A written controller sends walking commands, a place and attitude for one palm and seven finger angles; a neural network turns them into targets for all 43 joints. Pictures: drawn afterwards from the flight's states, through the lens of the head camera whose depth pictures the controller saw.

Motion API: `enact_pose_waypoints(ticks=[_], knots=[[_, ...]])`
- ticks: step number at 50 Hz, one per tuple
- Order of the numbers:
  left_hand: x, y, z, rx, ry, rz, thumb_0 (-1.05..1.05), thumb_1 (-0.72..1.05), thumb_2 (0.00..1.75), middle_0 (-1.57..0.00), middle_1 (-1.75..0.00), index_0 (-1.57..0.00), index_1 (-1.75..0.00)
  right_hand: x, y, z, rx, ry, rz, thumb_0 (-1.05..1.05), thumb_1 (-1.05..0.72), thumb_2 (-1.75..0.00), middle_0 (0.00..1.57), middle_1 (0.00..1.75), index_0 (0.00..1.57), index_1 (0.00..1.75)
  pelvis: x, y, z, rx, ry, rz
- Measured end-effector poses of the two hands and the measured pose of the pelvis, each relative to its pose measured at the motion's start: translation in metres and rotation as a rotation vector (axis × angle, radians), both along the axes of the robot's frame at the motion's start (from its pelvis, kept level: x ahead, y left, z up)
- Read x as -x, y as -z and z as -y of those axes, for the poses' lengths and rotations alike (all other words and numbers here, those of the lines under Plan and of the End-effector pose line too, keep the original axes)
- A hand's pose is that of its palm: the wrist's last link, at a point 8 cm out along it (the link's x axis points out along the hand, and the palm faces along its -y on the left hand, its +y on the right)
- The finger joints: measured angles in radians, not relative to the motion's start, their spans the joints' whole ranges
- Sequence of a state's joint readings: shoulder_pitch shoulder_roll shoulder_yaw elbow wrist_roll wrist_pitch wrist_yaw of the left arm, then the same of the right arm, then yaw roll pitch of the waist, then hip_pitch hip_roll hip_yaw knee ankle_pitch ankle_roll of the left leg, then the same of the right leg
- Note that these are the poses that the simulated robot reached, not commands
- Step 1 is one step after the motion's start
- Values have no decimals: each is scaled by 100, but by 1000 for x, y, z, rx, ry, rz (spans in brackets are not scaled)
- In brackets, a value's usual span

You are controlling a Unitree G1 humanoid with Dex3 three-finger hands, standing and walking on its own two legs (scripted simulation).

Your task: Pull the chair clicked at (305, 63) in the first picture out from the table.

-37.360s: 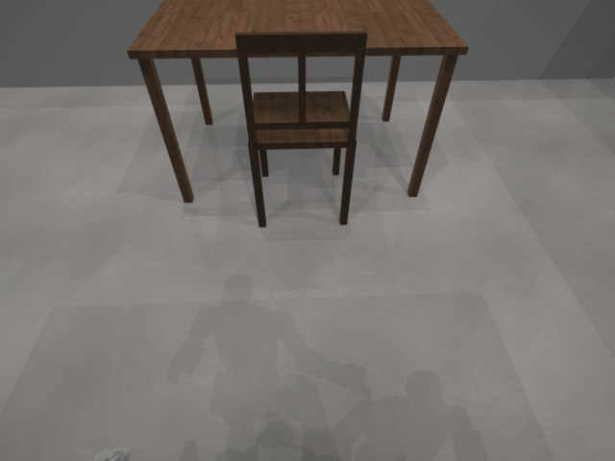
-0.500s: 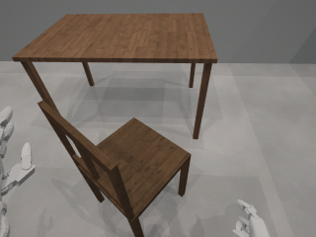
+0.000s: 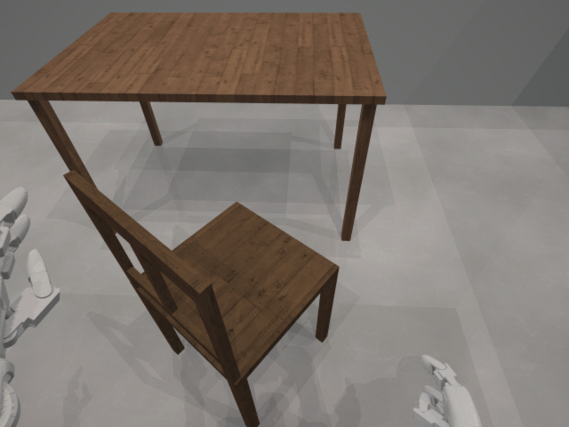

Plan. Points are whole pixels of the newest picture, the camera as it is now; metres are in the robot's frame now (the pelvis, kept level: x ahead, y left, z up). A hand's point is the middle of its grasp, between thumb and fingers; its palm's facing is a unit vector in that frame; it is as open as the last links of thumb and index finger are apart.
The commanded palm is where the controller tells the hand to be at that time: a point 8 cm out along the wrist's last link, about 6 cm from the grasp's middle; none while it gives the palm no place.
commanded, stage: step back with the hand held close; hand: left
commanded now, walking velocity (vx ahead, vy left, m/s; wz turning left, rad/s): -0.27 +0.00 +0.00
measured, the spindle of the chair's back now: (156, 279) +0.39 +0.32 -0.12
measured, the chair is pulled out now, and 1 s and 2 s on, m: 0.52 0.52 0.52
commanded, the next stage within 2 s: stop stepping back and stand still in 1.52 s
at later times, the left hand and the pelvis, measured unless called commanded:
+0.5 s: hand (18, 353) +0.14 +0.27 +0.16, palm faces +0.44 -0.74 -0.51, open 7.4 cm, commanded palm +0.08 +0.31 +0.17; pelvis -0.06 +0.01 -0.01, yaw +0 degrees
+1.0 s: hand out of the picture +0.08 +0.27 +0.16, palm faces +0.43 -0.74 -0.51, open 7.4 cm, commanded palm +0.01 +0.31 +0.17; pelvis -0.11 +0.00 -0.02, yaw +2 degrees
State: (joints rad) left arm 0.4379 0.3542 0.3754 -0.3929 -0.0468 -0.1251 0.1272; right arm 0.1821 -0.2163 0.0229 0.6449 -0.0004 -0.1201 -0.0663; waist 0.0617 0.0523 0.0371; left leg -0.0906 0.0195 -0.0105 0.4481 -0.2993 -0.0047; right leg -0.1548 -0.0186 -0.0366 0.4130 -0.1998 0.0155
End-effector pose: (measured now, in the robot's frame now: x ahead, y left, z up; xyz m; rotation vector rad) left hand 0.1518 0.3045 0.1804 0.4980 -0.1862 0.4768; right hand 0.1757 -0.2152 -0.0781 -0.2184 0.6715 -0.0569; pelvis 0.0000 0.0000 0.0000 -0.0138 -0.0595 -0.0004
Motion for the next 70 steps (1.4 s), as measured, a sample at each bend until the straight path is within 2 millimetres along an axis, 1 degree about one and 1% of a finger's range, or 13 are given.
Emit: enact_pose_waypoints(ticks=[4, 8, 13, 19, 26, 32, 37, 42, 49, 53, 59, 64, 70], knots=[[-5, 3, 1, -37, 42, -39, 1, 89, 90, -21, -30, -21, -30, 10, -1, 4, 21, 30, -34, 2, -90, -90, 21, 30, 20, 30, 9, -1, -3, -5, 14, -27], [-1, 11, 7, -57, 98, -107, 1, 89, 90, -21, -30, -21, -30, 23, 1, 10, 35, 74, -57, 2, -90, -90, 21, 30, 20, 30, 16, 0, -8, -13, 22, -44], [13, 6, 5, -105, 126, -111, 1, 89, 90, -21, -30, -21, -30, 40, 2, 11, 48, 108, -74, 2, -90, -90, 21, 30, 20, 30, 26, 2, -11, -18, 18, -49], [37, -4, -4, -140, 78, -45, 1, 89, 90, -21, -30, -22, -30, 55, 3, 7, 46, 94, -63, 2, -90, -90, 21, 30, 20, 30, 43, 5, -10, -22, 11, -41], [61, 6, -1, -102, 42, -19, 1, 89, 90, -21, -30, -21, -30, 73, 5, 6, 41, 65, -41, 2, -90, -90, 21, 30, 20, 30, 64, 8, -7, -12, 5, -42], [73, 9, 2, -95, 73, 9, 1, 89, 90, -21, -30, -21, -30, 96, 5, 12, 78, 64, -59, 2, -90, -90, 21, 30, 20, 30, 80, 11, -8, -5, 1, -52], [81, -1, -2, -170, 86, 45, 1, 89, 90, -21, -31, -21, -30, 112, 5, 14, 86, 80, -59, 2, -90, -90, 21, 30, 20, 30, 87, 13, -7, 5, -36, -46], [96, -8, -5, -228, 55, 75, 1, 89, 90, -21, -30, -21, -30, 114, 10, 15, 74, 59, -53, 2, -90, -90, 21, 30, 20, 30, 94, 16, 0, 8, -40, -50], [109, 0, 3, -174, 98, 73, 1, 89, 90, -21, -30, -21, -30, 117, 8, 18, 91, 43, -41, 2, -90, -90, 21, 30, 20, 30, 113, 16, -2, 10, -38, -58], [118, -1, 1, -203, 118, 68, 1, 89, 90, -21, -31, -21, -30, 124, 3, 16, 100, 56, -17, 2, -90, -90, 21, 30, 20, 30, 120, 16, -4, 16, -46, -60], [141, -11, -3, -279, 57, 105, 1, 88, 90, -21, -31, -22, -30, 129, 6, 13, 84, 7, -8, 2, -90, -90, 21, 30, 20, 30, 127, 19, 11, 29, -96, -91], [156, -5, 10, -203, 51, 113, 1, 89, 90, -21, -30, -21, -30, 133, 13, 17, 78, -34, -35, 2, -90, -90, 21, 30, 20, 30, 143, 17, 18, 38, -79, -76], [165, -9, 19, -182, 131, 123, 1, 88, 90, -21, -30, -21, -30, 148, -2, 22, 92, 12, -4, 2, -90, -90, 21, 31, 20, 30, 160, 11, 14, 5, -67, -65]])
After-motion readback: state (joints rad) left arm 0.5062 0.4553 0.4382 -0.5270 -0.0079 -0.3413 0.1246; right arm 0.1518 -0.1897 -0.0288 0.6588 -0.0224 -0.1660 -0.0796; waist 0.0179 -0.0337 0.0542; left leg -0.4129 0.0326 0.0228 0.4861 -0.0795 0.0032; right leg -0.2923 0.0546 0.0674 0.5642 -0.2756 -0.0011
